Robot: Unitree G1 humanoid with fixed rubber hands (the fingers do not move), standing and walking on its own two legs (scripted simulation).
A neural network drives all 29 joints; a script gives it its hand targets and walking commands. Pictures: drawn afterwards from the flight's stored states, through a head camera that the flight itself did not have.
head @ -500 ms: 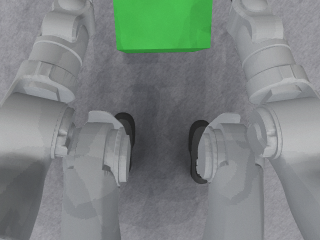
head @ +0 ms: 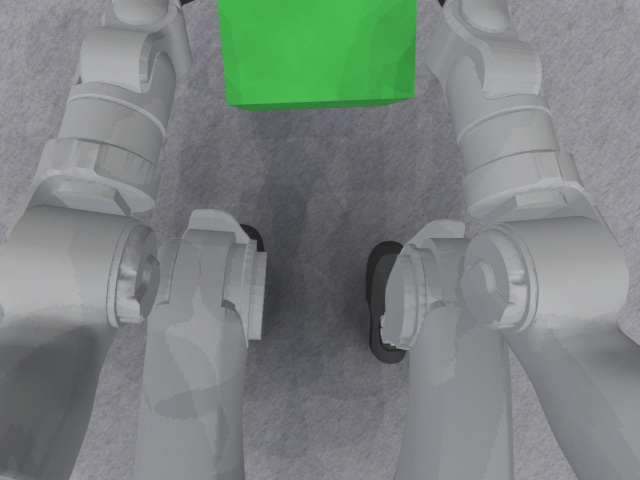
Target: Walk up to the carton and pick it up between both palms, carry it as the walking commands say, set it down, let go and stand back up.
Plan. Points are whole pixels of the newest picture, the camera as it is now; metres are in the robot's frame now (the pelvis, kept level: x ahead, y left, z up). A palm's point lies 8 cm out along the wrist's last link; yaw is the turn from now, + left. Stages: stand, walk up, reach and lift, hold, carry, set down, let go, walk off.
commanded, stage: reach and lift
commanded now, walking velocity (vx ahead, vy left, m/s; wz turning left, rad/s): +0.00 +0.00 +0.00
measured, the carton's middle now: (316, 36) +0.54 +0.02 -0.23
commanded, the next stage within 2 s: none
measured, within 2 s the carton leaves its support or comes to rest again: neither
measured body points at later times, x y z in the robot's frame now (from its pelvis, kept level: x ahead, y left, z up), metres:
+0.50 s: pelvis -0.01 +0.00 +0.03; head +0.32 +0.01 +0.32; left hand +0.54 +0.15 -0.08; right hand +0.53 -0.11 -0.08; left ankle +0.16 +0.12 -0.34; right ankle +0.14 -0.13 -0.34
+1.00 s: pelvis -0.02 -0.01 +0.07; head +0.28 +0.01 +0.39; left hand +0.52 +0.15 -0.01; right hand +0.52 -0.11 +0.00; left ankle +0.15 +0.12 -0.34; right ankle +0.14 -0.13 -0.34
